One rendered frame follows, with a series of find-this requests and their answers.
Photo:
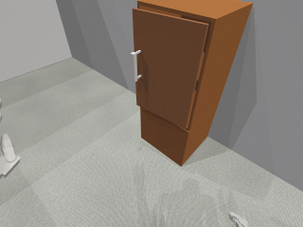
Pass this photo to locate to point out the robot left hand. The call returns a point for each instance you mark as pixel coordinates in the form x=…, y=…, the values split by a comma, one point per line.
x=9, y=160

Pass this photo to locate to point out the cupboard door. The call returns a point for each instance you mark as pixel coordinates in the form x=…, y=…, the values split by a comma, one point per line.
x=169, y=63

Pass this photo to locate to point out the handle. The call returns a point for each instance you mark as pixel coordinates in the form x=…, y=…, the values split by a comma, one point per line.
x=133, y=58

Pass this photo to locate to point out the robot right hand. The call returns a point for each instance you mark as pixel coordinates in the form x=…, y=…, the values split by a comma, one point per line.
x=238, y=221

